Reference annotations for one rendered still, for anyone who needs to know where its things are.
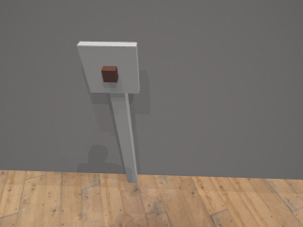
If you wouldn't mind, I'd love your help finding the panel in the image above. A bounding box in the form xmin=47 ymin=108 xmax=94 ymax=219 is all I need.
xmin=77 ymin=42 xmax=140 ymax=183

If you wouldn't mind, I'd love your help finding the button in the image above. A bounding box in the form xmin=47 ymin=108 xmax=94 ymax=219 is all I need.
xmin=101 ymin=65 xmax=118 ymax=82

